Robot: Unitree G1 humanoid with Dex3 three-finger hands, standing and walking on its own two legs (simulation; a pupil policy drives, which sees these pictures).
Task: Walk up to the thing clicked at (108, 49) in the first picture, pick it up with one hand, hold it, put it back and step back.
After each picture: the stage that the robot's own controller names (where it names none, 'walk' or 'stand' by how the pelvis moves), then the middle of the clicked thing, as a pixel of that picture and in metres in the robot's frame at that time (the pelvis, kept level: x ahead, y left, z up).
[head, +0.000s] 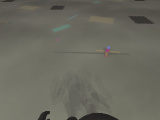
stand; (107, 51) +1.43 -0.36 -0.65
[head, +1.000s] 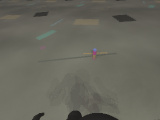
walk; (94, 54) +1.34 +0.01 -0.63
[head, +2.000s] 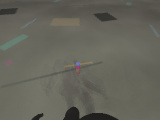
walk; (77, 68) +0.85 +0.22 -0.63
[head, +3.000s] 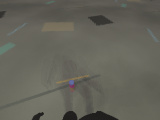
walk; (71, 86) +0.54 +0.21 -0.64
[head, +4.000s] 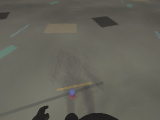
stand; (72, 95) +0.41 +0.19 -0.64
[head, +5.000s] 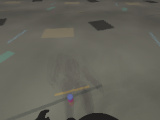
stand; (70, 100) +0.38 +0.21 -0.65
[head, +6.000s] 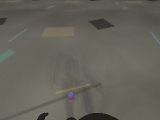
stand; (71, 97) +0.40 +0.22 -0.66
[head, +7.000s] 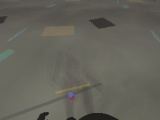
stand; (71, 97) +0.40 +0.21 -0.66
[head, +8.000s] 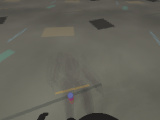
stand; (71, 98) +0.39 +0.21 -0.66
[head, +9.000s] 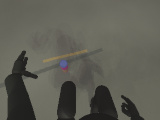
go down; (64, 67) +0.44 +0.22 -0.39
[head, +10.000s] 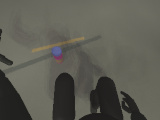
go down; (58, 56) +0.47 +0.26 -0.27
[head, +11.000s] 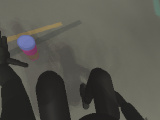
close in; (30, 50) +0.44 +0.30 -0.17
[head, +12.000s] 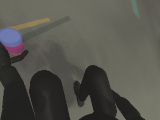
close; (16, 48) +0.44 +0.32 -0.15
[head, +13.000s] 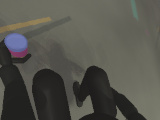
lift; (19, 50) +0.41 +0.31 -0.16
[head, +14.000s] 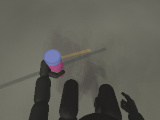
lift; (56, 66) +0.34 +0.22 +0.02
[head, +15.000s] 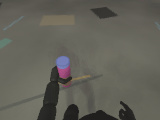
hold; (65, 73) +0.32 +0.18 +0.04
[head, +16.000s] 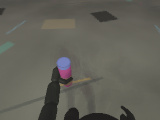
hold; (66, 74) +0.32 +0.17 +0.04
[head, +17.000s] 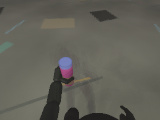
crouch; (67, 73) +0.33 +0.16 +0.04
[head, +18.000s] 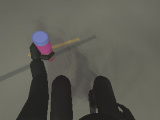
crouch; (46, 49) +0.46 +0.26 -0.05
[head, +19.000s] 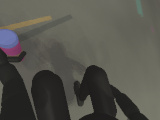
lower; (13, 49) +0.42 +0.33 -0.16
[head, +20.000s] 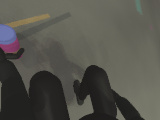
lower; (11, 46) +0.44 +0.33 -0.16
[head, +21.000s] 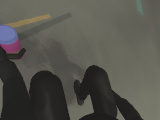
lower; (12, 46) +0.43 +0.33 -0.16
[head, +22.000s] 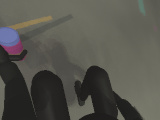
lower; (14, 48) +0.43 +0.33 -0.15
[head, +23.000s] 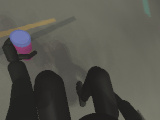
open; (24, 48) +0.44 +0.31 -0.15
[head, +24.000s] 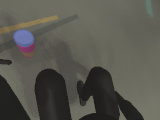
stand; (27, 47) +0.43 +0.31 -0.17
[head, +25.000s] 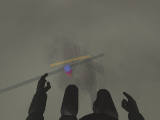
walk; (68, 71) +0.46 +0.22 -0.43
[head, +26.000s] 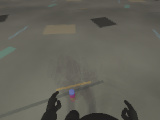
stand; (72, 95) +0.42 +0.19 -0.60
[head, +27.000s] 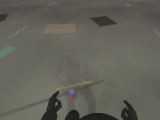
stand; (72, 95) +0.42 +0.19 -0.60
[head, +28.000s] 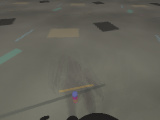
stand; (75, 97) +0.43 +0.17 -0.65
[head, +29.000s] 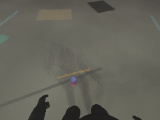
walk; (73, 82) +0.48 +0.16 -0.64
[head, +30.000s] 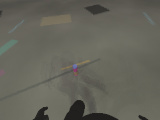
walk; (75, 70) +0.73 +0.26 -0.63
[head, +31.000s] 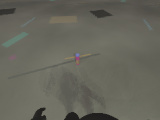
stand; (77, 59) +1.05 +0.23 -0.63
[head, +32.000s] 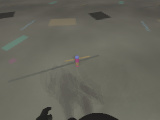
stand; (77, 61) +1.04 +0.24 -0.66
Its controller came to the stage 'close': yes
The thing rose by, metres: 0.68
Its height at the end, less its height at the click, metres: +0.00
